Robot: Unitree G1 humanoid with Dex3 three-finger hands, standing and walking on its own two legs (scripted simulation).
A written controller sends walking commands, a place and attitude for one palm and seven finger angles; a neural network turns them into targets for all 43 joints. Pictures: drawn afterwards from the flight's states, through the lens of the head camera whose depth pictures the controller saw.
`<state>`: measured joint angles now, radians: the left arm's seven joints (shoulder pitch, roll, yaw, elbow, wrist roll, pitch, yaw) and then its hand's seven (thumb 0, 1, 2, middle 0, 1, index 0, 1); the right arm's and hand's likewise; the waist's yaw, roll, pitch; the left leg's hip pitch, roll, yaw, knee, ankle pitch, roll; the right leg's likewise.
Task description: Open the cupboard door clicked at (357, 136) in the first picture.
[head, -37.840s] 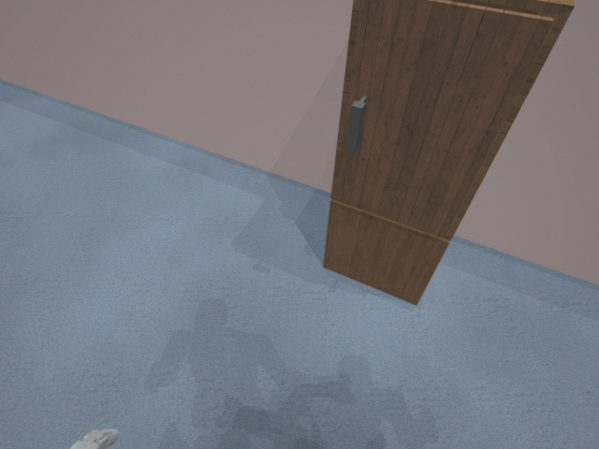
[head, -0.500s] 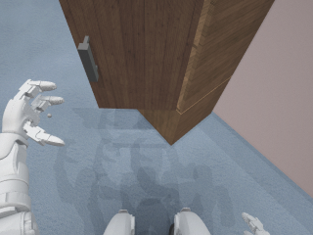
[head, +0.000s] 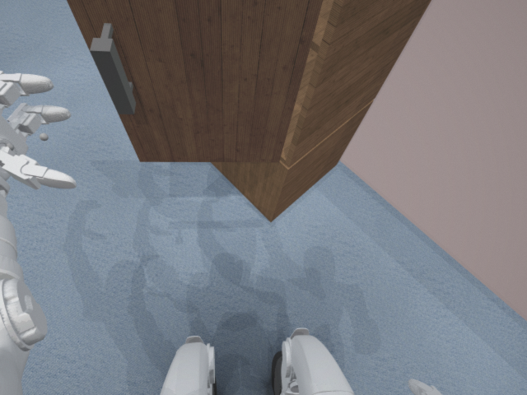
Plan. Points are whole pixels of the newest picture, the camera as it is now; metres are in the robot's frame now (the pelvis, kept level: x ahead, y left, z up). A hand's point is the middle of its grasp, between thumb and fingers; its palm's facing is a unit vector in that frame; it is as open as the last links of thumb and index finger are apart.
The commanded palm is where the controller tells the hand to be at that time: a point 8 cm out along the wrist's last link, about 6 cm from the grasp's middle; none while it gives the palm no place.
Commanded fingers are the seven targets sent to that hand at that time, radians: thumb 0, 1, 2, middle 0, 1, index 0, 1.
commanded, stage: move the hooked fingers beside the handle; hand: left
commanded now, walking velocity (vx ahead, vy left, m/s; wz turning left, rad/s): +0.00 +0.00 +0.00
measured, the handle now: (117, 70) +0.60 +0.22 +0.06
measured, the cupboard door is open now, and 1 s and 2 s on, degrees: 50 50 50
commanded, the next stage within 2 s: slide the fingers in behind the handle in 1.30 s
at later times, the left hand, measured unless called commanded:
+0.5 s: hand (45, 92) +0.53 +0.30 +0.07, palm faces +0.02 -1.00 -0.02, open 14.0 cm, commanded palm +0.53 +0.33 +0.06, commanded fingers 0.00 -0.50 0.30 -0.30 -1.20 -0.30 -1.20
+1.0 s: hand (52, 91) +0.54 +0.30 +0.06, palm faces +0.02 -1.00 -0.02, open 14.0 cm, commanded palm +0.53 +0.33 +0.06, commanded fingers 0.00 -0.50 0.30 -0.30 -1.20 -0.30 -1.20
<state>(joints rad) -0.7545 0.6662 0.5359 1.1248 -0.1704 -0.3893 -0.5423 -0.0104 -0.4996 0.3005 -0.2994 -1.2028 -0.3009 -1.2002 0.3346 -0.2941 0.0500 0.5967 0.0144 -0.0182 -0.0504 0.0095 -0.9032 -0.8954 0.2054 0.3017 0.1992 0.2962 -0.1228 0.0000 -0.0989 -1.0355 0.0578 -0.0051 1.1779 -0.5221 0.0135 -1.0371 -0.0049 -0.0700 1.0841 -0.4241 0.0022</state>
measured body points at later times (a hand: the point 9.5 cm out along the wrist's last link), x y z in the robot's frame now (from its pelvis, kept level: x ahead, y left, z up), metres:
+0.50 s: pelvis +0.00 +0.01 -0.01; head +0.18 +0.05 +0.40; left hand +0.52 +0.36 +0.08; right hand +0.00 -0.26 -0.10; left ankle +0.02 +0.11 -0.65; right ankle +0.05 -0.13 -0.65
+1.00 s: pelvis +0.01 +0.01 -0.01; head +0.20 +0.06 +0.40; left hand +0.53 +0.36 +0.07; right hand +0.00 -0.25 -0.10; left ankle +0.02 +0.11 -0.65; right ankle +0.05 -0.13 -0.65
